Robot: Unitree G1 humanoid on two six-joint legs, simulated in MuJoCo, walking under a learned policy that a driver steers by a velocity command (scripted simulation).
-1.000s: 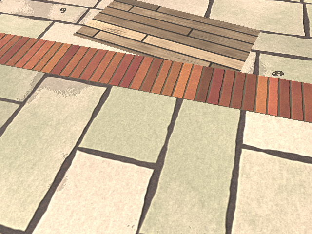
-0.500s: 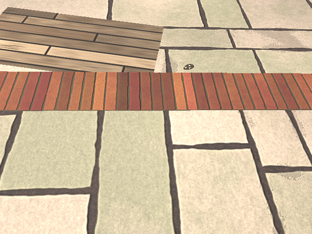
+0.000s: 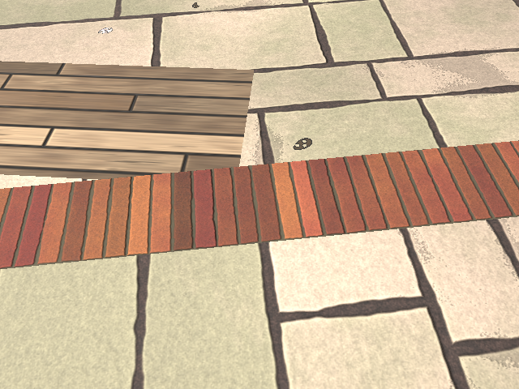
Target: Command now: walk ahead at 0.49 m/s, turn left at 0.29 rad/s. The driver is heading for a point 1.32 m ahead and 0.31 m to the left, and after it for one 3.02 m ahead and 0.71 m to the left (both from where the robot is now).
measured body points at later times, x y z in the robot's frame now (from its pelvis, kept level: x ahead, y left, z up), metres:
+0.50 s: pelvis +0.22 +0.04 -0.01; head +0.27 +0.06 +0.44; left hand +0.28 +0.32 -0.13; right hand +0.37 -0.21 -0.13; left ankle +0.26 +0.09 -0.74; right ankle +0.29 -0.12 -0.66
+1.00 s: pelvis +0.33 +0.00 +0.00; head +0.37 -0.02 +0.45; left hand +0.29 +0.28 -0.10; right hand +0.55 -0.19 -0.14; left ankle +0.25 +0.10 -0.68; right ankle +0.37 -0.08 -0.74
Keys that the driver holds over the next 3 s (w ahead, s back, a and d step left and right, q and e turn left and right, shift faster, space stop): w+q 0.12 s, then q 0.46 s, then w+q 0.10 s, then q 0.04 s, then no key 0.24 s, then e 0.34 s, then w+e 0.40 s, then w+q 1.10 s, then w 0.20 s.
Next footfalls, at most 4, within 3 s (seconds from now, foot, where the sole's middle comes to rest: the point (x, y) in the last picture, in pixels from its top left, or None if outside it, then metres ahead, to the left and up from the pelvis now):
0.26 left None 0.30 0.10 -0.78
0.82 right None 0.41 -0.06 -0.78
1.20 left None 0.31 0.11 -0.78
1.56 right None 0.43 -0.10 -0.78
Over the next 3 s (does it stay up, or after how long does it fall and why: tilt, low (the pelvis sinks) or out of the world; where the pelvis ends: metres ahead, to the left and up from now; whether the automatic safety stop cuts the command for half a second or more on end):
stays up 1.06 0.15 0.00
